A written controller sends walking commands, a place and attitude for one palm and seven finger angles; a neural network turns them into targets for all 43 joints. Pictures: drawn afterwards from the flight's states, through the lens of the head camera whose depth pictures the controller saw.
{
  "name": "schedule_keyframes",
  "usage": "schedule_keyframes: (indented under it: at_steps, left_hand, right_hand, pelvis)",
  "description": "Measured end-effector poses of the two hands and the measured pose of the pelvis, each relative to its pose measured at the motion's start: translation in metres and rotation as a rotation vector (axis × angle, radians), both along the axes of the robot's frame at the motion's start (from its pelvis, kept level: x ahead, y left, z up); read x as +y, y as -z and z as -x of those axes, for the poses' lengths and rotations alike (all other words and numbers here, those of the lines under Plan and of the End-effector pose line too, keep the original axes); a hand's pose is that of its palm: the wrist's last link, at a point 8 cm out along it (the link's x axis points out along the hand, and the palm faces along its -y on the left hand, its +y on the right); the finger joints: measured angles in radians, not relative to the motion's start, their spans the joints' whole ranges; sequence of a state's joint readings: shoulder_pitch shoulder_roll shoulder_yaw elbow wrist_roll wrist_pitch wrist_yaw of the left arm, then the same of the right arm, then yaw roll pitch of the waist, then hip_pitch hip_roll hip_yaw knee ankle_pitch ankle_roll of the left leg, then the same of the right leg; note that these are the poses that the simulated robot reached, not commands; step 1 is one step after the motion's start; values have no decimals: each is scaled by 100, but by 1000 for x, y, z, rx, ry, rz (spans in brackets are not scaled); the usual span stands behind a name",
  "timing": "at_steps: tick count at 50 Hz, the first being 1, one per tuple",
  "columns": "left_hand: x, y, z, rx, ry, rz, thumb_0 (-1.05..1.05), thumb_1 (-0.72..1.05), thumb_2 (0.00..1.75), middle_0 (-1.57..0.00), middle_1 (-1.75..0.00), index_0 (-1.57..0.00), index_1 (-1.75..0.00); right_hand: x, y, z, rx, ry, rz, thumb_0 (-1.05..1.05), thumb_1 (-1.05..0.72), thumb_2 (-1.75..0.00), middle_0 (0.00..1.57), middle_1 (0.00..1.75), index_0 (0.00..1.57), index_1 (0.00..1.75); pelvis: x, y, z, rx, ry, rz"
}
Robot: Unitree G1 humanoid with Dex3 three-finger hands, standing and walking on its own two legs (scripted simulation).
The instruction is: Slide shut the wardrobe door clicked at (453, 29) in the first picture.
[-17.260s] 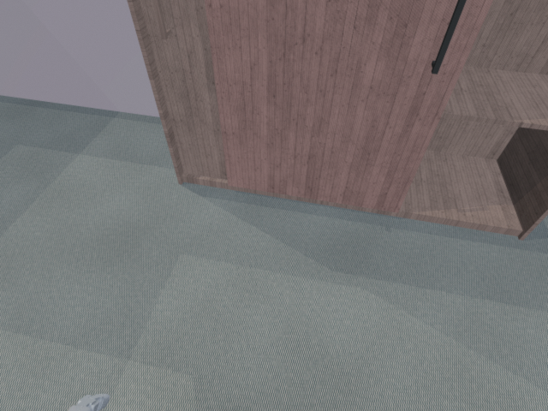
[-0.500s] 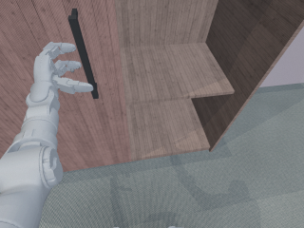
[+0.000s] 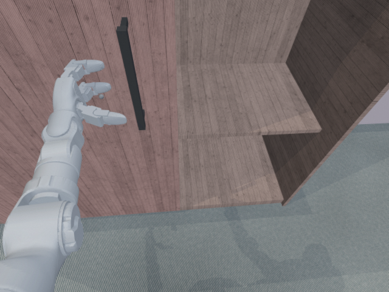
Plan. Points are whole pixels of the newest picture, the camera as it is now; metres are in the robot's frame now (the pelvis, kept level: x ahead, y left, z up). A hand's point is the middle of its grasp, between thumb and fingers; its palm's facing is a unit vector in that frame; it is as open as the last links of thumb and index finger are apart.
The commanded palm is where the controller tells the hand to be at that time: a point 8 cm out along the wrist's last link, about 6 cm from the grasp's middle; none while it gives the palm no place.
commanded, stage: move the hooked fingers beside the handle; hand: left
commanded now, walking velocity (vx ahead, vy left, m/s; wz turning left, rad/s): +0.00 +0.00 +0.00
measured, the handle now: (134, 82) +0.52 +0.12 +0.14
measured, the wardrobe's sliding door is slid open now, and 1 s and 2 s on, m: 0.56 0.56 0.56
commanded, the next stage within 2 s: feel for the door with the fingertips in 0.48 s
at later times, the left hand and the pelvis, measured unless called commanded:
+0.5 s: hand (99, 97) +0.47 +0.18 +0.14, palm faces +0.10 -0.99 +0.00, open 13.9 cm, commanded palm +0.44 +0.23 +0.14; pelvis +0.01 -0.01 +0.00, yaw +0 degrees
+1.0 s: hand (122, 97) +0.46 +0.14 +0.15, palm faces +0.07 -1.00 +0.01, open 14.0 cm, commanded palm +0.44 +0.19 +0.14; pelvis +0.00 -0.01 +0.00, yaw +0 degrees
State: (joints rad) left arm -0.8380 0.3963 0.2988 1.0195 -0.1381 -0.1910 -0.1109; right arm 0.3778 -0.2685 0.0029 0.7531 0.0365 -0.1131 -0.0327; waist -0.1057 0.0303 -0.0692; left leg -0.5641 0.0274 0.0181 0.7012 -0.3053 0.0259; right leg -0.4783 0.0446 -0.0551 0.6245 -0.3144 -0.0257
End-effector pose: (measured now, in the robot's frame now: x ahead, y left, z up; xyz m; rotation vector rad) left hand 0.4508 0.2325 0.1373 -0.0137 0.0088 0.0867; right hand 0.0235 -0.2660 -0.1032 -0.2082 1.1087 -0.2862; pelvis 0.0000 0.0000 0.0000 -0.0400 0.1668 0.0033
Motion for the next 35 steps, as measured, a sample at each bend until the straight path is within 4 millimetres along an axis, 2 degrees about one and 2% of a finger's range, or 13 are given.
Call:
schedule_keyframes:
  at_steps: [9,16,28,35]
  left_hand:
    - [-4,-1,0,-1,3,-22,-1,-50,30,-31,-122,-31,-122]
    - [-12,-4,0,-1,5,0,-1,-50,30,-30,-121,-30,-121]
    - [1,-6,11,5,-11,-14,-1,-50,30,-30,-121,-30,-120]
    - [-5,-8,11,-4,6,-17,-1,-50,30,-29,-120,-29,-120]
  right_hand:
    - [5,-1,-30,-61,-23,-19,0,-91,-89,20,30,20,30]
    - [8,-1,-43,-92,-23,-38,0,-91,-89,20,30,20,30]
    - [0,-2,-41,-77,-16,-29,0,-91,-89,20,30,20,30]
    - [-7,-3,-36,-69,-18,-12,0,-91,-89,20,30,20,30]
  pelvis:
    - [0,-1,-9,-9,0,-4]
    - [-2,-3,-14,-19,10,-9]
    - [-8,-4,-12,-35,4,-9]
    - [-8,-4,-9,-33,-3,-8]
